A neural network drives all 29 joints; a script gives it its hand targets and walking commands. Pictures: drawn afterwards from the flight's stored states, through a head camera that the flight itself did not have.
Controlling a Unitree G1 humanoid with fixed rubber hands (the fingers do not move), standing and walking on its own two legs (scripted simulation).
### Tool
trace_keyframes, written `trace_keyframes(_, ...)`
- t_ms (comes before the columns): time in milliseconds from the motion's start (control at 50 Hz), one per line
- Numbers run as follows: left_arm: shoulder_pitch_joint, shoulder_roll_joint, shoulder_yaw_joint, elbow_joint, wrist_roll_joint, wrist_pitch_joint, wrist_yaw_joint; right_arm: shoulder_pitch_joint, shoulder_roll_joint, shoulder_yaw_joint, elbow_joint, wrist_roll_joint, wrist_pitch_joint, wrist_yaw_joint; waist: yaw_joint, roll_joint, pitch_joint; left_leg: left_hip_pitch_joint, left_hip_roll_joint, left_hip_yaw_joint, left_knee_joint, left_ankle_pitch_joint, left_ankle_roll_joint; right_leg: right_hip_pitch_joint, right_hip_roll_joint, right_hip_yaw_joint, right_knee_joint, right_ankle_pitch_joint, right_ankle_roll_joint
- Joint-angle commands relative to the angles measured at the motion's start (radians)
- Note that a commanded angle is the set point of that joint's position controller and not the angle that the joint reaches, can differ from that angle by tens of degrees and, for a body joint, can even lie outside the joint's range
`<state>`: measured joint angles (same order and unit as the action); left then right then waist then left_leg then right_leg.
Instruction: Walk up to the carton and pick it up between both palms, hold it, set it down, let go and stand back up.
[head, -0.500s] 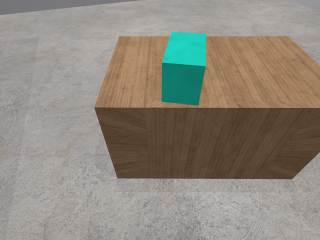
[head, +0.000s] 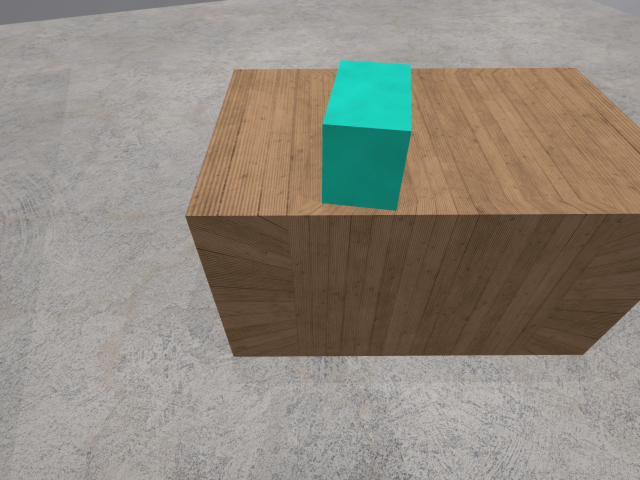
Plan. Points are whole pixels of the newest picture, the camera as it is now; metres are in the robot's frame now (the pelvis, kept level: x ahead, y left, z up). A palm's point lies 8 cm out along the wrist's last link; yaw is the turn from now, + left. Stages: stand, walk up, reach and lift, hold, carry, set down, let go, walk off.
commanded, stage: stand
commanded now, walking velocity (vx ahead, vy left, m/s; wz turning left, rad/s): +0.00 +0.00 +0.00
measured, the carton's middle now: (367, 132) +0.86 -0.11 -0.01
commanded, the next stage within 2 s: none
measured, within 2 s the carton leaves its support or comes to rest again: neither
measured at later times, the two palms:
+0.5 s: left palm out of the picture -0.04 +0.20 -0.15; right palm out of the picture -0.03 -0.20 -0.14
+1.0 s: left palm out of the picture -0.05 +0.21 -0.15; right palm out of the picture -0.05 -0.20 -0.15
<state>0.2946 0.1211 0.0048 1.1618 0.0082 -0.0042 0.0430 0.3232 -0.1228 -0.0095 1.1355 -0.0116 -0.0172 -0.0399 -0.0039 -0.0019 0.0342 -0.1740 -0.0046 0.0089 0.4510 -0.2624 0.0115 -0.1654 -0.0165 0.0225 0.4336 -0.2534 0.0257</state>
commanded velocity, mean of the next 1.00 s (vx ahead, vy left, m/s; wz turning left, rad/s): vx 0.00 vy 0.00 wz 0.00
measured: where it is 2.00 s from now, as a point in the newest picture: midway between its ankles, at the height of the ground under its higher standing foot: outside the picture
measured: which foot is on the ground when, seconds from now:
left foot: down 0.00-1.00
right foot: down 0.00-1.00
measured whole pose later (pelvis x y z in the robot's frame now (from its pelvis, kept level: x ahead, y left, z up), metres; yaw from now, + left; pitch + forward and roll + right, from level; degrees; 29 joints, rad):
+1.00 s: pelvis -0.01 +0.00 +0.00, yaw +0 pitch -2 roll +0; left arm 0.34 0.11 0.00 1.17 0.01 0.00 0.04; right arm 0.35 -0.11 0.00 1.14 -0.01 -0.01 -0.04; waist 0.00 0.00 0.03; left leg -0.16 -0.01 0.01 0.44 -0.24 0.02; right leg -0.15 -0.03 0.02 0.43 -0.24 0.03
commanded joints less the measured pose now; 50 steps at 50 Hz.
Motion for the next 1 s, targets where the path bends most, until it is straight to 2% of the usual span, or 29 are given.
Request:
trace_keyframes(0, 0.1, 0.061, 0.007, -0.005, -0.001, 0.002, 0.002, 0.098, -0.043, -0.001, 0.004, 0.005, -0.006, -0.003, 0.004, 0.023, 0.051, -0.016, 0.078, -0.069, -0.086, 0.163, 0.02, -0.022, -0.06, 0.041, -0.057, 0.143, -0.037)
trace_keyframes(40, 0.088, 0.087, 0.01, 0.004, -0.004, -0.004, 0.003, 0.086, -0.055, -0.005, -0.009, 0.005, -0.001, -0.005, 0.002, -0.024, 0.037, 0.01, 0.086, -0.077, -0.088, 0.199, 0.022, -0.022, -0.061, 0.043, -0.067, 0.143, -0.032)
trace_keyframes(80, 0.05, 0.085, 0.009, -0.01, 0.004, -0.006, 0.005, 0.072, -0.064, -0.013, 0.0, 0.005, 0.002, -0.004, -0.004, 0.016, 0.063, -0.012, 0.083, -0.075, -0.088, 0.187, 0.026, -0.03, -0.071, 0.051, -0.075, 0.157, -0.036)
trace_keyframes(100, 0.064, 0.056, 0.007, 0.001, -0.001, -0.002, 0.003, 0.08, -0.047, -0.005, -0.009, 0.002, 0.002, -0.008, -0.001, -0.055, 0.101, -0.068, 0.082, -0.085, -0.104, 0.148, 0.02, -0.024, -0.054, 0.034, -0.057, 0.133, -0.028)
trace_keyframes(120, 0.058, 0.056, 0.006, 0.0, -0.001, 0.005, 0.002, 0.099, -0.047, -0.007, 0.002, 0.001, 0.0, -0.006, -0.01, 0.015, 0.093, -0.058, 0.082, -0.079, -0.101, 0.132, 0.021, -0.022, -0.058, 0.034, -0.071, 0.117, -0.028)
trace_keyframes(160, 0.065, 0.049, 0.002, -0.007, 0.005, 0.004, 0.003, 0.094, -0.073, -0.008, 0.014, 0.005, 0.004, -0.005, -0.002, 0.003, 0.064, -0.037, 0.082, -0.079, -0.104, 0.166, 0.021, -0.004, -0.07, 0.032, -0.06, 0.158, -0.031)
trace_keyframes(180, 0.074, 0.035, -0.003, 0.004, -0.002, 0.001, 0.001, 0.096, -0.088, -0.015, 0.003, 0.003, 0.0, -0.005, -0.006, -0.045, 0.007, -0.01, 0.089, -0.08, -0.1, 0.17, 0.022, 0.009, -0.062, 0.025, -0.06, 0.144, -0.037)
trace_keyframes(220, 0.098, 0.046, 0.002, 0.008, -0.001, 0.003, 0.005, 0.066, -0.101, -0.017, -0.007, -0.002, -0.005, -0.003, 0.014, 0.014, 0.034, -0.01, 0.092, -0.08, -0.087, 0.201, 0.018, 0.005, -0.061, 0.028, -0.064, 0.164, -0.025)
trace_keyframes(240, 0.084, 0.071, 0.006, 0.009, 0.001, 0.001, 0.005, 0.071, -0.064, -0.01, -0.008, 0.003, -0.005, -0.004, 0.012, -0.001, 0.019, -0.012, 0.079, -0.077, -0.098, 0.213, 0.019, 0.025, -0.072, 0.04, -0.066, 0.157, -0.043)
trace_keyframes(260, 0.072, 0.063, 0.008, 0.0, -0.004, 0.003, 0.0, 0.093, -0.082, -0.013, 0.005, 0.008, -0.004, -0.004, 0.004, 0.056, 0.038, -0.016, 0.083, -0.072, -0.103, 0.2, 0.015, 0.012, -0.066, 0.036, -0.06, 0.166, -0.032)
trace_keyframes(300, 0.074, 0.055, 0.005, -0.002, 0.004, 0.001, 0.005, 0.081, -0.054, 0.0, 0.002, 0.009, -0.003, -0.006, 0.008, 0.036, 0.072, -0.059, 0.077, -0.074, -0.104, 0.175, 0.025, 0.022, -0.073, 0.033, -0.059, 0.171, -0.034)
trace_keyframes(320, 0.085, 0.063, 0.01, 0.007, 0.004, -0.003, 0.006, 0.046, -0.039, 0.0, -0.008, 0.001, -0.001, -0.011, 0.016, -0.029, 0.088, -0.012, 0.088, -0.084, -0.088, 0.241, 0.027, -0.017, -0.072, 0.037, -0.061, 0.227, -0.037)
trace_keyframes(360, 0.117, 0.068, 0.012, 0.017, 0.005, 0.004, 0.006, 0.112, -0.043, -0.004, 0.001, 0.002, -0.003, -0.008, -0.003, -0.053, 0.049, -0.017, 0.089, -0.092, -0.091, 0.165, 0.027, -0.005, -0.062, 0.027, -0.063, 0.172, -0.023)
trace_keyframes(380, 0.098, 0.056, 0.013, 0.007, 0.004, 0.002, 0.004, 0.081, -0.032, 0.0, 0.007, 0.004, 0.0, -0.004, 0.011, -0.008, 0.082, -0.016, 0.082, -0.068, -0.085, 0.183, 0.026, -0.019, -0.076, 0.041, -0.079, 0.183, -0.029)
trace_keyframes(420, 0.108, 0.045, 0.005, 0.014, 0.002, 0.0, 0.004, 0.115, -0.039, -0.001, 0.001, 0.003, 0.009, -0.001, -0.008, 0.018, 0.052, 0.022, 0.078, -0.067, -0.09, 0.15, 0.017, -0.037, -0.066, 0.041, -0.087, 0.131, -0.034)
trace_keyframes(440, 0.089, 0.052, 0.005, -0.003, -0.002, -0.001, 0.006, 0.127, -0.034, -0.003, 0.023, 0.004, 0.012, 0.003, -0.024, 0.085, 0.049, -0.015, 0.073, -0.064, -0.109, 0.104, 0.018, -0.021, -0.072, 0.041, -0.083, 0.13, -0.036)
trace_keyframes(520, 0.112, 0.036, 0.003, 0.007, 0.0, 0.001, 0.006, 0.088, -0.047, -0.005, -0.003, 0.002, 0.004, 0.0, -0.005, -0.013, 0.027, 0.005, 0.08, -0.067, -0.11, 0.121, 0.013, -0.029, -0.065, 0.039, -0.079, 0.115, -0.033)
trace_keyframes(580, 0.128, 0.041, 0.002, 0.013, 0.004, 0.002, 0.001, 0.085, -0.032, -0.001, 0.009, 0.002, 0.006, -0.004, 0.015, 0.031, 0.082, -0.045, 0.082, -0.087, -0.118, 0.084, 0.021, -0.027, -0.058, 0.029, -0.085, 0.093, -0.03)
trace_keyframes(660, 0.108, 0.031, 0.002, 0.011, 0.001, -0.001, -0.001, 0.119, -0.088, -0.011, 0.009, 0.004, -0.001, -0.007, -0.006, -0.05, 0.074, -0.013, 0.087, -0.084, -0.109, 0.115, 0.023, -0.042, -0.058, 0.032, -0.073, 0.131, -0.026)
trace_keyframes(720, 0.136, 0.072, 0.009, 0.014, 0.001, -0.008, 0.005, 0.094, -0.059, -0.013, 0.002, 0.003, -0.007, 0.0, 0.002, 0.055, 0.045, -0.024, 0.081, -0.071, -0.089, 0.169, 0.022, -0.001, -0.073, 0.046, -0.072, 0.17, -0.031)
trace_keyframes(740, 0.108, 0.102, 0.017, 0.007, 0.005, -0.003, 0.007, 0.107, -0.056, -0.01, 0.005, 0.001, -0.009, 0.001, -0.004, 0.012, 0.084, -0.056, 0.079, -0.074, -0.102, 0.171, 0.015, 0.012, -0.07, 0.045, -0.062, 0.182, -0.03)
trace_keyframes(780, 0.154, 0.065, 0.01, 0.011, -0.005, -0.006, 0.006, 0.116, -0.03, -0.003, 0.006, 0.006, -0.01, 0.0, 0.011, 0.022, 0.06, -0.008, 0.083, -0.068, -0.087, 0.223, 0.023, -0.01, -0.066, 0.047, -0.06, 0.197, -0.027)
trace_keyframes(800, 0.168, 0.039, 0.001, 0.021, -0.007, -0.001, 0.008, 0.118, -0.027, 0.0, 0.009, 0.002, -0.007, 0.001, 0.004, 0.013, 0.057, -0.003, 0.076, -0.064, -0.105, 0.126, 0.023, -0.027, -0.06, 0.033, -0.07, 0.128, -0.019)
trace_keyframes(840, 0.136, 0.037, 0.005, 0.009, 0.001, 0.002, 0.011, 0.134, -0.039, -0.005, 0.012, 0.004, -0.008, -0.001, -0.004, -0.013, 0.063, -0.015, 0.083, -0.079, -0.096, 0.181, 0.024, -0.003, -0.065, 0.025, -0.058, 0.176, -0.025)
trace_keyframes(860, 0.166, 0.04, -0.001, 0.009, 0.0, 0.007, 0.011, 0.129, -0.06, -0.005, 0.02, -0.005, 0.0, -0.007, 0.012, 0.015, 0.1, -0.014, 0.082, -0.079, -0.104, 0.159, 0.019, -0.047, -0.062, 0.026, -0.069, 0.131, -0.023)
trace_keyframes(900, 0.131, 0.043, 0.002, 0.005, -0.008, 0.009, 0.002, 0.109, -0.029, 0.0, 0.002, 0.002, 0.005, 0.002, -0.003, 0.027, 0.092, -0.062, 0.087, -0.087, -0.132, 0.055, 0.019, -0.024, -0.059, 0.025, -0.067, 0.099, -0.025)
trace_keyframes(940, 0.125, 0.041, 0.002, -0.001, -0.003, 0.004, 0.0, 0.092, -0.04, 0.0, -0.003, 0.002, 0.005, 0.002, 0.009, 0.033, 0.088, -0.04, 0.076, -0.079, -0.122, 0.074, 0.019, -0.039, -0.056, 0.027, -0.069, 0.108, -0.024)
trace_keyframes(960, 0.128, 0.061, -0.001, 0.003, 0.008, 0.005, 0.002, 0.119, -0.039, -0.003, 0.001, 0.004, 0.01, 0.002, -0.011, -0.027, 0.138, -0.059, 0.071, -0.08, -0.123, 0.048, 0.02, -0.076, -0.059, 0.034, -0.085, 0.078, -0.028)
trace_keyframes(980, 0.126, 0.028, -0.005, -0.009, -0.001, 0.003, -0.004, 0.12, -0.034, -0.002, 0.001, 0.004, 0.01, -0.002, -0.003, 0.0, 0.114, -0.043, 0.087, -0.089, -0.124, 0.056, 0.027, -0.08, -0.061, 0.032, -0.085, 0.072, -0.026)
